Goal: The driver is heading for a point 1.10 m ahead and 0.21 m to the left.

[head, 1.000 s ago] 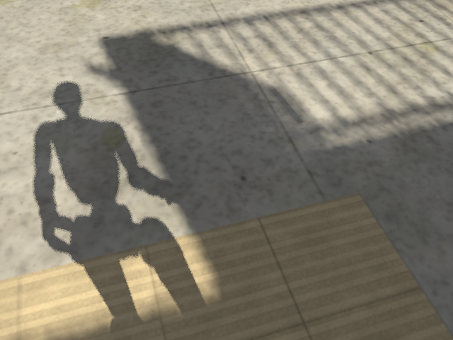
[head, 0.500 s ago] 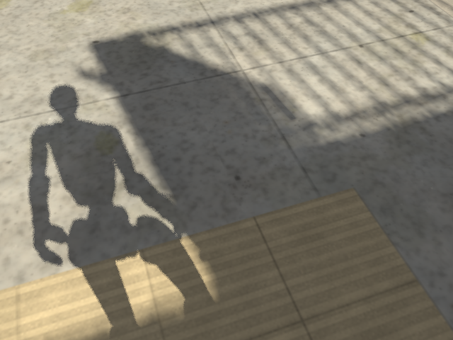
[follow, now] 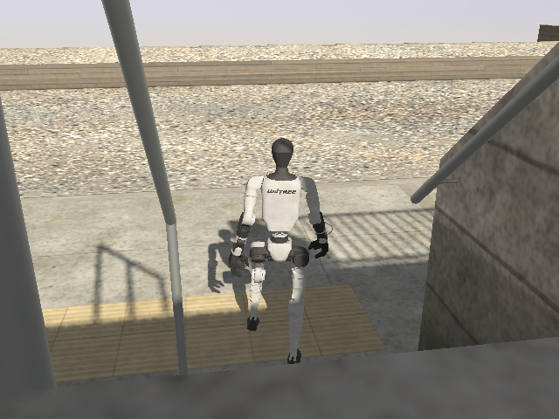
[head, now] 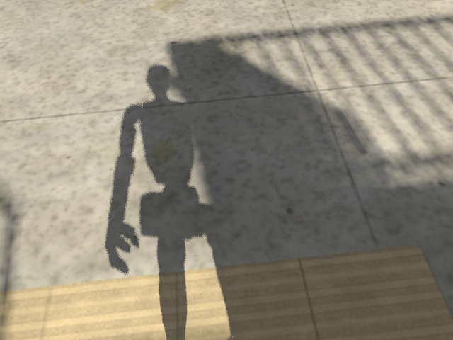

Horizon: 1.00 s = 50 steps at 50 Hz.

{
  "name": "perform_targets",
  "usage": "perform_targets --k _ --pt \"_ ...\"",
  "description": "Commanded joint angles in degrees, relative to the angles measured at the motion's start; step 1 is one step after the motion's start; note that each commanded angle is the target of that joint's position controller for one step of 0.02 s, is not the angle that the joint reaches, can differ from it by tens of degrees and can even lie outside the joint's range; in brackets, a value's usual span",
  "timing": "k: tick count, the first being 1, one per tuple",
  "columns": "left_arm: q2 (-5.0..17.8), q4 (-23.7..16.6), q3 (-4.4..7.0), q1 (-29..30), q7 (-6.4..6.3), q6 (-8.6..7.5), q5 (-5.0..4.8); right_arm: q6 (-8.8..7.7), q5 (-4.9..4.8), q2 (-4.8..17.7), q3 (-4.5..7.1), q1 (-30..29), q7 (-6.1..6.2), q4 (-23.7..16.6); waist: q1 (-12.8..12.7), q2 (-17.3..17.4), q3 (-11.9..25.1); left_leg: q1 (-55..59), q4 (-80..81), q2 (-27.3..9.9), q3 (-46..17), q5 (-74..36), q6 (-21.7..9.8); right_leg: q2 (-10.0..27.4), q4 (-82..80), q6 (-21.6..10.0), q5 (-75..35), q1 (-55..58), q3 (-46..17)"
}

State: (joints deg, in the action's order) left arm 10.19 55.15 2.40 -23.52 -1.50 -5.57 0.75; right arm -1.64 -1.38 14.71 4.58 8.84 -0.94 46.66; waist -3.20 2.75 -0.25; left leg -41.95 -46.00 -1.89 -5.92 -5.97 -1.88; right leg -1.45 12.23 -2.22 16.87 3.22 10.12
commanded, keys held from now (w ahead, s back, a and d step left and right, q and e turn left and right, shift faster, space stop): w+q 0.56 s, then w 0.44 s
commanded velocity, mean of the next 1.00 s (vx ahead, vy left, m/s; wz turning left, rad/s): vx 0.49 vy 0.00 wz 0.42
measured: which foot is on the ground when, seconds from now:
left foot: up 0.00-0.16, down 0.18-0.66, up 0.68-1.00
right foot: down 0.00-0.18, up 0.20-0.64, down 0.66-1.00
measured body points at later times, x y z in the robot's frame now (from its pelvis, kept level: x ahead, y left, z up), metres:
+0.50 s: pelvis +0.27 +0.05 +0.00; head +0.30 +0.07 +0.45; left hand +0.41 +0.34 -0.08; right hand +0.41 -0.21 -0.11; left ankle +0.22 +0.11 -0.74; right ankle +0.49 -0.10 -0.68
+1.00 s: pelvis +0.53 +0.08 +0.01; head +0.56 +0.09 +0.46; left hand +0.42 +0.34 -0.11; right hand +0.81 -0.05 -0.09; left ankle +0.60 +0.30 -0.69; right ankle +0.53 -0.03 -0.74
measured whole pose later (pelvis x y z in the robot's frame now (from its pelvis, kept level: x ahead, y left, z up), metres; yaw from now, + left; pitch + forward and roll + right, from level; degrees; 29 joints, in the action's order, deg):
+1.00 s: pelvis +0.53 +0.08 +0.01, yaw +25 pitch +1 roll -1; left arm 15.0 46.8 2.5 -22.5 0.9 -5.2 -0.7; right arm -3.6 -0.4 15.5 2.1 6.8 -0.6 39.7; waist -5.0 2.6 -1.3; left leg -36.6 -41.3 -5.1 -3.3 3.3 0.2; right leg -3.3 14.0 -2.7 11.2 -4.4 0.6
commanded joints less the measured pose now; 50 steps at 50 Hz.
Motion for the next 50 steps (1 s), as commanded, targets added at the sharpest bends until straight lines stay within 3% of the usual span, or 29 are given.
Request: perform_targets --k 1,4,6,8,9,10,11,12,13,14,15,16,17,19,23,26,28,30,32,33,34,35,36,37,38,40,42,45,50 --pt "9.7 -1.2 1.94 -1.6 -0.58 -0.48 -0.76 -0.87 0.41 0.6 -0.64 -10.0 -0.86 -7.4 -1.3 -6.8 -7.4 -0.3 5.4 0.0 4.7 -1.5 -0.7 15.3 -4.2 -3.7 -27.2 -3.9 -1.8" --pt "10.6 -0.5 2.17 -2.5 -0.6 0.56 -1.1 -1.23 -0.12 0.7 -0.75 -12.7 -2.37 -10.2 -0.6 -6.6 -7.9 -1.1 8.8 0.7 8.2 5.9 -3.2 17.2 0.5 -3.4 -38.2 2.6 0.2" --pt "12.8 -1.5 2.63 -0.5 -0.86 1.1 -1.17 -1.3 0.01 2.0 -0.12 -10.6 -3.32 -10.8 2.2 -9.3 -4.4 6.3 8.5 3.6 12.4 13.2 -5.5 17.6 7.8 -3.3 -57.8 3.9 1.7" --pt "15.0 -2.7 3.16 1.9 -1.14 1.78 -1.1 -1.11 -0.48 6.1 1.9 1.5 -3.55 -8.4 9.1 -10.5 3.5 23.0 9.8 7.2 13.4 16.6 -8.6 17.2 24.6 -3.0 -69.4 1.1 1.7" --pt "15.5 -4.0 3.13 4.6 -1.21 1.51 -1.56 -1.1 -0.63 9.9 3.71 11.8 -2.61 -6.0 15.3 -7.7 8.4 40.6 15.0 6.5 8.6 11.0 -11.2 14.7 39.6 -0.9 -60.6 -9.4 1.7" --pt "8.6 -5.8 1.31 0.4 -0.17 0.37 1.01 -0.73 -0.82 14.4 4.25 15.0 -1.12 -4.4 10.3 9.3 13.6 59.9 12.9 -6.8 -13.2 6.0 -16.9 5.8 61.5 1.5 2.4 -31.3 -0.1" --pt "7.7 -8.8 0.25 -1.7 1.05 -2.33 -1.67 -1.34 0.23 14.7 3.63 14.7 -1.25 -6.6 8.4 11.6 24.9 70.1 26.4 -18.5 -44.8 23.1 -27.7 -1.8 74.3 1.8 19.0 -44.5 -14.3" --pt "13.7 -10.8 2.04 7.6 1.43 -4.05 -3.84 -1.71 0.96 10.6 2.73 14.1 -1.05 -6.1 11.5 3.0 16.7 64.7 31.0 -15.9 -39.0 24.0 -23.2 1.5 73.3 0.4 12.6 -50.5 -18.3" --pt "12.9 -12.9 1.82 10.9 1.04 -4.37 -4.06 -2.44 0.46 8.6 2.01 9.0 -1.06 -6.0 8.3 -1.2 8.4 55.0 31.5 -13.9 -30.5 19.3 -20.4 4.1 67.3 -0.4 6.8 -50.5 -17.5" --pt "12.0 -11.8 1.89 10.4 0.42 -3.99 -2.73 -3.02 0.2 7.1 1.31 4.4 -1.18 -7.0 5.1 -6.8 3.8 45.3 32.1 -11.0 -23.9 11.8 -18.3 6.5 62.4 0.3 4.4 -46.1 -17.1" --pt "11.5 -12.0 2.13 9.0 0.35 -3.36 -1.2 -3.26 0.6 6.4 1.15 2.3 -0.84 -7.5 3.0 -6.0 3.5 39.4 32.3 -9.0 -20.1 6.6 -17.6 7.7 58.6 1.2 2.9 -41.8 -17.1" --pt "11.6 -12.2 2.31 8.0 0.57 -2.5 -0.65 -3.17 0.86 6.1 0.9 1.6 -0.57 -8.0 1.7 -5.1 2.8 35.5 33.3 -7.6 -17.7 4.0 -17.2 8.4 56.5 2.0 2.3 -38.8 -17.0" --pt "11.2 -13.0 2.34 8.0 0.63 -1.96 -0.31 -3.18 0.37 6.1 0.9 1.8 -0.27 -7.9 1.3 -4.0 2.4 33.2 34.0 -6.8 -15.9 2.0 -17.2 8.5 53.7 3.1 1.2 -38.0 -16.1" --pt "9.9 -14.8 1.75 11.2 0.77 -1.03 0.63 -3.02 -0.15 8.0 1.38 3.8 0.53 -7.5 1.8 -3.2 0.9 29.2 35.1 -5.9 -12.8 -1.4 -17.3 8.1 47.5 5.3 -1.9 -38.1 -14.3" --pt "7.9 -18.2 0.5 21.2 1.09 -0.87 0.24 -1.73 -0.43 9.6 1.82 7.3 1.59 -6.9 5.7 0.0 -0.7 25.5 33.0 -0.7 -7.9 3.2 -12.7 4.2 27.4 6.5 -17.5 -34.2 -12.5" --pt "8.8 -20.3 0.61 25.6 1.38 -1.29 -0.84 -1.43 -0.56 9.6 1.61 10.9 1.51 -5.8 7.8 2.3 0.3 26.2 30.5 -1.4 -11.1 7.7 -10.7 1.5 20.7 6.3 -22.3 -30.2 -12.5" --pt "10.7 -21.4 1.14 26.4 1.87 -1.83 -1.1 -1.22 -0.81 9.3 1.46 11.6 1.62 -5.6 7.4 3.1 0.8 30.5 27.3 -3.1 -15.3 10.8 -10.3 1.2 17.2 5.3 -19.3 -30.0 -14.5" --pt "12.3 -21.2 1.8 24.4 2.32 -2.44 -1.23 -1.11 -0.32 9.1 1.36 11.3 1.95 -5.5 6.1 4.7 1.3 34.8 24.0 -5.5 -18.1 10.4 -9.5 1.9 15.9 3.5 -15.3 -28.6 -14.8" --pt "13.5 -19.4 2.78 16.6 2.23 -2.99 -0.48 -0.97 0.32 7.5 0.74 10.2 1.88 -5.9 2.0 5.0 4.4 34.7 16.4 -3.2 -16.6 3.2 -7.6 2.0 12.4 0.2 -14.2 -17.7 -13.2" --pt "15.9 -18.5 3.47 8.7 1.88 -3.15 0.37 -1.17 1.13 4.7 -0.44 10.0 1.54 -6.7 -1.5 0.9 11.5 29.5 2.7 -0.3 -12.9 6.7 -5.6 9.3 13.9 -3.7 -13.9 -4.4 -19.8" --pt "20.8 -16.5 4.81 1.4 1.94 -2.58 1.29 -1.81 -0.22 1.7 -1.4 18.2 1.57 -7.1 0.2 -15.3 18.9 10.2 -16.8 8.4 -5.0 26.2 -1.0 21.2 11.0 -13.5 -5.5 15.3 -43.2" --pt "17.3 -15.3 4.36 -0.3 2.59 -2.21 -0.55 -2.22 -1.06 5.2 -1.2 20.0 1.58 -6.2 0.0 -19.2 17.7 -0.3 -26.3 6.7 -5.5 39.2 -0.3 25.6 5.3 -15.9 8.3 16.5 -57.7" --pt "13.1 -16.1 3.17 2.9 2.5 -1.98 -1.21 -2.18 -1.24 9.2 -0.22 14.2 1.51 -6.5 -1.1 -11.6 9.0 -3.8 -29.8 4.1 -6.5 34.5 -0.2 23.2 4.0 -13.5 12.0 9.7 -51.1" --pt "11.6 -16.7 2.5 6.0 2.42 -1.46 -0.81 -2.08 -0.52 9.3 -0.26 9.2 1.53 -7.5 -0.5 -6.8 4.5 -3.0 -29.3 1.9 -4.0 30.0 -0.2 20.4 3.6 -11.6 7.7 2.7 -42.7" --pt "10.9 -16.5 2.05 8.2 2.5 -1.15 -0.57 -2.3 0.51 8.6 -0.29 6.3 1.37 -8.5 0.7 -5.0 0.6 -2.0 -25.7 0.1 -2.6 26.9 0.0 17.8 1.9 -11.1 1.5 -3.6 -37.5" --pt "9.8 -16.2 1.49 9.5 2.6 -1.24 -0.15 -2.23 0.8 6.8 -0.35 6.8 0.96 -8.4 3.0 -7.3 -0.3 2.9 -20.1 -2.7 -0.8 23.4 0.3 14.1 -0.6 -9.8 -6.9 -9.6 -30.7" --pt "10.6 -15.3 1.65 8.3 2.69 -1.55 -0.7 -2.05 0.88 4.9 -0.83 7.2 0.83 -8.1 3.2 -8.4 0.4 4.1 -16.3 -3.1 1.2 21.9 1.1 13.0 -2.0 -10.7 -13.0 -11.0 -26.5" --pt "13.0 -14.0 2.22 6.5 2.32 -1.28 -1.09 -2.33 1.38 3.6 -1.67 1.8 0.82 -9.8 1.9 -7.1 -0.4 3.1 -5.6 -3.9 2.4 15.4 2.1 13.0 -3.8 -11.2 -17.7 -10.6 -22.5" --pt "14.9 -11.6 2.34 2.1 2.06 -0.19 -1.86 -3.11 0.72 3.0 -2.23 -7.1 -0.12 -11.6 -1.4 -7.2 -1.7 8.3 9.7 -1.8 4.6 4.5 2.4 12.0 -3.4 -9.4 -17.8 -10.0 -17.6"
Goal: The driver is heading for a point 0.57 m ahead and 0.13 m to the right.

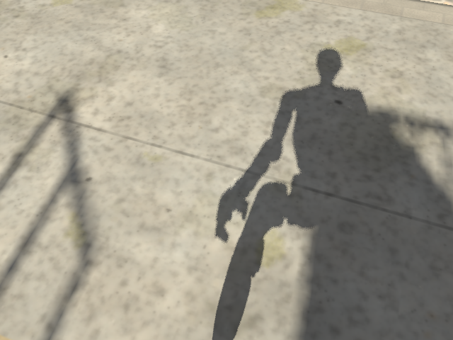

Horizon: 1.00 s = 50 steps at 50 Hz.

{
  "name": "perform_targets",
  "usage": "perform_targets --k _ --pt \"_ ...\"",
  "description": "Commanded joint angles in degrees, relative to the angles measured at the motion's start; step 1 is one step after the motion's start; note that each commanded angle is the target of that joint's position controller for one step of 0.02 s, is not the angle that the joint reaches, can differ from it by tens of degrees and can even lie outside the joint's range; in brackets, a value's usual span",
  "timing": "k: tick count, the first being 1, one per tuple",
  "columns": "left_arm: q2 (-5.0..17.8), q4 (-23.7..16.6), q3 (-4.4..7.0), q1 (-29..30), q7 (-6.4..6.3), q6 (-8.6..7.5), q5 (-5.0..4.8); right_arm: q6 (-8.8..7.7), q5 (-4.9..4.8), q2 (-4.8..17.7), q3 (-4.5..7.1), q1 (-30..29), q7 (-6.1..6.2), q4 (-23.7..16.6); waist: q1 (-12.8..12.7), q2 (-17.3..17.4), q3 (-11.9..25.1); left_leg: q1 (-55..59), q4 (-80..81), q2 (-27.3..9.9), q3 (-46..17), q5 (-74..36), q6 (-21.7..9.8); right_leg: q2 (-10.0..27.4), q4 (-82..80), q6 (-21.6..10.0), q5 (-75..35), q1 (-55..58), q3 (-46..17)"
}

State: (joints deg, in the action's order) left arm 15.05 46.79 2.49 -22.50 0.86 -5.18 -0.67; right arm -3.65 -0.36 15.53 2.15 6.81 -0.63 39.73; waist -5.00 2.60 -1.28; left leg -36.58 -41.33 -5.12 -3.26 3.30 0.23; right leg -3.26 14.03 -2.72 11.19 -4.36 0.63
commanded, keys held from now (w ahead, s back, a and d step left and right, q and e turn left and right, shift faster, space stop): w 0.10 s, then w+e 0.60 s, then no key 0.30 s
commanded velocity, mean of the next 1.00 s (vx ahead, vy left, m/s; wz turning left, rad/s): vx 0.43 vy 0.00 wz -0.30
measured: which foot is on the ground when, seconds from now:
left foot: up 0.00-0.14, down 0.16-0.72, up 0.74-1.00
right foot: down 0.00-0.18, up 0.20-0.70, down 0.72-1.00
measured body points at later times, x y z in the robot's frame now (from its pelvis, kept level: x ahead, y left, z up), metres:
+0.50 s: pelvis +0.25 +0.05 +0.00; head +0.27 +0.05 +0.45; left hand +0.44 +0.30 -0.11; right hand +0.25 -0.23 -0.12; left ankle +0.21 +0.15 -0.75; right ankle +0.37 -0.14 -0.68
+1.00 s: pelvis +0.46 -0.05 +0.00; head +0.50 -0.09 +0.44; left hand +0.68 +0.15 -0.10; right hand +0.51 -0.37 -0.12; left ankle +0.61 +0.08 -0.68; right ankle +0.46 -0.13 -0.75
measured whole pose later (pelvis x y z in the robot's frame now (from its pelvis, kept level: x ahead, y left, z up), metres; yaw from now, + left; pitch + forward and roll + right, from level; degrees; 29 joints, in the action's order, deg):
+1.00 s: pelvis +0.46 -0.05 +0.00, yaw -22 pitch +2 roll +0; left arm 15.4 39.8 2.6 -12.6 0.8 -2.5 0.4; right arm -2.5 0.2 17.7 2.6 7.0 1.1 43.9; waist -1.0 2.2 -4.0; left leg -35.5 -52.9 -5.3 -2.8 13.6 3.7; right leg -4.7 20.6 -5.2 8.2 -14.0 0.2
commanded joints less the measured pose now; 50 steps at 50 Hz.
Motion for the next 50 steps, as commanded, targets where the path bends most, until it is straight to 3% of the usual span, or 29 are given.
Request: perform_targets --k 1,4,6,7,8,9,10,11,12,13,14,15,17,20,25,30,33,34,35,36,37,38,39,40,41,43,45,48,50 --pt "10.3 -2.7 2.25 0.0 -0.28 -0.34 -0.54 -1.21 -0.51 2.4 0.22 -6.6 -0.67 -5.3 -0.1 -7.1 -1.0 3.4 6.5 1.7 2.1 -5.0 0.1 14.4 -4.8 -8.8 -11.9 -1.5 -8.3" --pt "11.0 -1.6 2.36 -1.3 -0.43 0.51 -0.74 -1.64 -0.88 3.4 0.47 -9.6 -1.51 -6.9 0.1 -7.6 -1.9 3.7 10.3 2.5 2.0 -1.3 -1.6 16.8 -2.7 -8.0 -13.2 2.8 -9.5" --pt "11.8 -1.1 2.57 -1.2 -0.71 1.2 -0.86 -2.05 -0.73 4.8 1.01 -7.9 -1.75 -6.8 2.0 -7.9 -1.0 8.6 13.1 3.5 2.5 1.9 -3.2 17.5 0.7 -6.9 -18.5 4.3 -10.2" --pt "12.0 -1.2 2.5 -0.2 -0.85 1.5 -0.95 -2.24 -0.5 6.1 1.82 -3.3 -1.54 -5.6 5.1 -7.5 1.4 16.1 15.8 4.8 3.6 1.6 -4.3 15.9 5.8 -5.8 -25.7 3.4 -9.1" --pt "10.9 -1.5 1.96 0.0 -0.91 1.53 -0.63 -2.31 -0.07 8.9 3.16 4.8 -0.97 -3.4 8.9 -6.3 7.0 29.1 15.9 3.8 2.8 0.2 -6.0 12.8 15.6 -4.2 -28.5 -0.9 -6.9" --pt "7.3 -3.8 0.45 1.1 -0.99 1.17 0.91 -2.13 0.94 13.8 4.44 16.1 -0.16 -1.8 13.2 0.9 16.7 47.1 13.7 -8.5 -9.9 -2.8 -10.0 8.6 34.1 -1.6 -12.3 -13.3 -4.1" --pt "2.1 -4.4 -0.93 -6.2 -1.04 0.19 -0.13 -1.39 1.23 16.2 4.82 17.6 -0.29 -1.1 9.6 15.0 22.0 59.7 19.2 -19.5 -32.1 8.1 -17.3 0.9 50.6 1.2 22.0 -33.3 -3.2" --pt "8.4 -3.5 0.58 -3.2 -0.99 -0.19 -1.41 -1.29 0.45 10.9 3.64 17.4 -0.32 -1.0 11.8 8.5 17.5 55.1 22.2 -18.1 -33.2 15.7 -16.2 3.5 57.2 1.5 21.8 -38.7 -8.6" --pt "10.1 -4.7 1.36 0.9 -0.82 -0.21 -2.14 -1.33 0.03 8.6 2.84 14.2 -0.22 -0.9 10.9 5.9 10.3 48.4 23.5 -16.3 -24.6 14.7 -14.1 5.7 57.8 1.3 16.4 -41.0 -8.0" --pt "9.4 -5.0 1.37 3.0 -0.97 0.07 -1.62 -1.49 0.23 7.1 2.29 10.3 -0.4 -1.1 9.0 2.9 6.8 41.6 25.4 -13.6 -18.8 11.2 -12.7 7.9 56.1 1.7 11.8 -38.9 -6.9" --pt "8.8 -5.2 1.6 4.0 -1.04 0.54 -0.96 -1.74 0.53 5.7 1.99 7.5 -0.61 -1.1 7.5 2.9 4.1 36.4 27.6 -11.6 -14.6 8.3 -12.1 9.2 53.9 2.1 8.3 -37.3 -6.7" --pt "7.8 -4.9 1.67 2.9 -0.98 1.31 -0.95 -2.17 0.94 4.8 1.8 5.8 -0.68 -0.8 5.8 3.8 2.9 32.4 29.7 -10.1 -10.7 5.6 -11.6 10.4 53.0 2.4 5.8 -34.3 -6.9" --pt "5.7 -4.7 1.47 1.9 -0.92 2.51 -1.08 -3.13 1.11 5.0 2.18 4.8 -0.65 0.3 4.4 3.2 2.0 28.5 32.3 -9.5 -5.6 -0.2 -11.9 10.7 52.5 3.2 3.0 -32.4 -6.8" --pt "5.2 -6.3 1.64 4.7 -1.12 3.13 -0.67 -3.64 1.38 6.3 2.76 5.5 -0.13 2.2 4.3 1.0 0.0 28.5 33.6 -9.5 0.3 -6.5 -12.0 10.7 48.5 4.2 -3.1 -36.0 -8.1" --pt "3.5 -9.3 0.92 12.7 0.47 2.58 -0.51 -2.8 1.0 8.5 3.15 7.3 0.76 4.2 7.1 -0.3 -2.2 31.5 34.1 -8.4 8.4 -8.7 -10.3 9.9 32.9 3.3 -14.7 -35.6 -4.4" --pt "3.0 -14.4 0.44 21.0 2.36 2.57 -0.63 -0.8 -0.2 10.8 3.84 11.9 1.04 6.6 10.0 -0.8 -4.8 40.7 30.9 -11.5 11.3 -12.4 -9.2 9.1 24.6 0.7 -10.1 -38.4 -0.1" --pt "5.0 -16.0 1.43 19.4 2.98 2.91 -0.58 0.39 -0.77 12.9 4.42 10.9 1.49 6.5 7.3 1.9 -1.5 43.5 22.4 -11.7 14.0 -34.2 -7.4 5.0 23.0 -2.3 -1.9 -31.1 4.3" --pt "6.5 -15.5 2.33 15.4 2.9 3.16 -0.52 0.8 -0.91 13.8 4.67 10.4 1.78 6.2 4.7 3.0 1.4 43.4 15.8 -11.3 14.8 -43.1 -6.7 2.6 22.9 -3.6 0.7 -25.2 5.8" --pt "9.0 -13.8 3.84 7.5 2.48 3.29 -0.61 1.19 -1.14 13.9 4.66 9.5 2.03 5.9 0.1 2.3 5.6 40.3 5.1 -9.7 16.2 -45.5 -5.4 0.0 19.6 -5.5 -1.2 -14.3 6.5" --pt "12.6 -11.7 5.68 -1.2 1.36 3.67 -0.29 0.89 -0.76 12.3 3.91 9.8 2.23 5.3 -4.3 -1.5 10.1 28.8 -10.2 -7.1 16.1 -34.5 -2.8 1.9 16.3 -8.0 -7.4 2.5 0.5" --pt "19.8 -12.1 6.56 0.1 0.41 3.51 0.19 -0.52 1.82 3.4 1.08 15.9 1.24 2.2 2.6 -18.4 14.9 1.0 -33.0 4.0 14.2 23.3 1.5 19.3 15.6 -18.1 -16.5 24.4 -29.1" --pt "15.6 -14.5 5.09 -1.1 0.5 2.79 0.87 -2.46 0.51 7.4 1.26 13.3 0.36 2.9 -0.9 -12.1 26.4 -2.4 -41.8 7.0 0.1 33.2 1.7 26.1 8.6 -22.9 -22.7 27.3 -44.7" --pt "12.2 -13.9 3.82 1.4 0.88 2.27 1.53 -2.82 -1.87 10.6 2.28 7.9 0.0 1.9 -1.5 -7.4 19.9 -4.5 -41.4 3.6 -1.8 28.5 1.1 24.1 8.8 -19.6 -34.2 22.0 -33.0" --pt "10.3 -13.3 3.39 4.1 0.9 2.01 0.68 -2.85 -1.61 9.2 1.72 6.7 0.32 1.4 0.8 -4.4 13.3 -4.5 -36.3 1.1 -0.7 24.6 0.7 21.0 9.7 -16.8 -38.1 14.0 -24.2" --pt "8.6 -13.4 2.89 7.5 0.83 1.99 0.16 -2.45 -0.49 8.8 1.77 5.9 0.84 2.0 2.6 -2.6 9.2 -2.8 -32.0 -0.6 0.0 22.6 1.0 18.6 8.6 -14.6 -38.2 6.7 -19.4" --pt "8.0 -13.9 2.4 11.0 0.6 1.82 1.01 -0.56 -0.13 9.0 2.2 8.0 1.25 2.8 6.0 -4.2 7.4 5.2 -28.2 -1.4 0.0 19.4 1.5 16.2 5.1 -13.4 -40.4 -3.7 -14.8" --pt "8.7 -12.9 2.51 12.0 0.42 1.22 1.24 0.75 0.36 7.0 1.8 10.4 1.69 3.8 7.6 -4.6 7.4 7.9 -23.1 -0.7 0.9 16.3 2.9 15.1 3.5 -13.6 -45.0 -7.5 -10.9" --pt "8.6 -11.1 2.33 12.3 -0.41 1.55 1.06 1.29 0.86 5.2 1.26 8.1 2.05 3.5 7.2 -6.4 7.8 8.6 -12.9 0.0 1.2 9.5 3.9 13.0 3.6 -12.0 -45.3 -7.6 -6.4" --pt "8.5 -10.2 2.18 12.4 -0.88 2.21 1.1 1.33 0.64 4.8 1.0 5.4 1.82 3.2 6.1 -7.4 8.1 10.3 -6.1 0.3 1.4 4.1 3.9 11.9 3.8 -10.6 -41.9 -7.0 -4.8"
